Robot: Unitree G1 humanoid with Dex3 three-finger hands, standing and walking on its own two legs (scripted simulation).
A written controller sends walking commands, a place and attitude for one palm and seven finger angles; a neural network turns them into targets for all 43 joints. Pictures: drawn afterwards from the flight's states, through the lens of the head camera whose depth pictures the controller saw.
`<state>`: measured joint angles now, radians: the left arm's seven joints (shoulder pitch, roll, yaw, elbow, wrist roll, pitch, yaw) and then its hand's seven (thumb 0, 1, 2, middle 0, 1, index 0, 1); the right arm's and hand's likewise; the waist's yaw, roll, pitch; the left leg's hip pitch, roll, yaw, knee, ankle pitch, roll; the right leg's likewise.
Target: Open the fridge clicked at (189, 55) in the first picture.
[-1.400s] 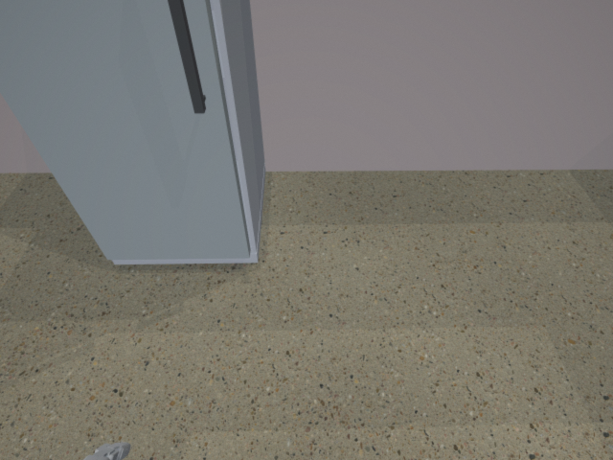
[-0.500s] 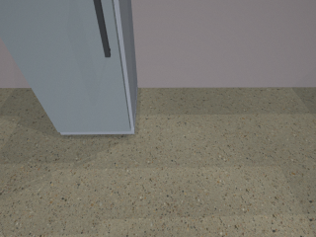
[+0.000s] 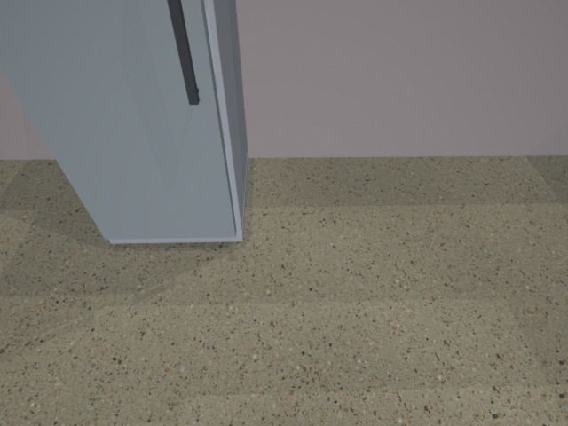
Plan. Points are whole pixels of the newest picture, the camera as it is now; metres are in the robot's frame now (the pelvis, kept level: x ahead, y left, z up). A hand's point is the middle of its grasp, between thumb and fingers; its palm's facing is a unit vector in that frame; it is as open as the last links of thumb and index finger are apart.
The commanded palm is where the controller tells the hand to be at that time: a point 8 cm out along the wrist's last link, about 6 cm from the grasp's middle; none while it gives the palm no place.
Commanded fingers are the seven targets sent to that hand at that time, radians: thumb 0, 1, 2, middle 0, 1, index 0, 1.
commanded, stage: look at it before walking up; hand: right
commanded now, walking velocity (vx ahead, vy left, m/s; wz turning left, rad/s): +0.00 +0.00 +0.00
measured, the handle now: out of the picture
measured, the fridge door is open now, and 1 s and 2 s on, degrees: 0 0 0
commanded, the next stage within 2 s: walk to a spot facing it in 0.04 s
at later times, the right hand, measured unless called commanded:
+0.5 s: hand out of the picture +0.07 -0.20 -0.19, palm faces -0.13 +0.96 -0.26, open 7.3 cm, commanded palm none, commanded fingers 0.00 -0.90 -0.90 0.20 0.30 0.20 0.30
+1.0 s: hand out of the picture +0.11 -0.23 -0.19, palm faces -0.32 +0.92 -0.22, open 7.3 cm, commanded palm none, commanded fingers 0.00 -0.90 -0.90 0.20 0.30 0.20 0.30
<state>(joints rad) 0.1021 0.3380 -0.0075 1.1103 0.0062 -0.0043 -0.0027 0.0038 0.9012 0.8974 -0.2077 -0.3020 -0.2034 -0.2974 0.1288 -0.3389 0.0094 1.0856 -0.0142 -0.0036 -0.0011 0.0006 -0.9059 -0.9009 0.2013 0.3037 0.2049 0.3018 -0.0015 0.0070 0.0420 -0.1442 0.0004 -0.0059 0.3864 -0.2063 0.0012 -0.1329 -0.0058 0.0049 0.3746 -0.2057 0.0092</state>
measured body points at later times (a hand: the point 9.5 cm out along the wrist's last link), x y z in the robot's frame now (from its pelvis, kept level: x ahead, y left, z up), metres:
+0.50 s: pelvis -0.01 +0.01 -0.02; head +0.02 +0.02 +0.42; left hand +0.04 +0.27 -0.17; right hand +0.07 -0.25 -0.17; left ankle -0.01 +0.11 -0.74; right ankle +0.00 -0.12 -0.75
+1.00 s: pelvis -0.03 -0.05 -0.01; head +0.01 -0.07 +0.43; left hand -0.02 +0.24 -0.12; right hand +0.13 -0.28 -0.17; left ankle -0.02 +0.09 -0.72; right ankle +0.00 -0.15 -0.75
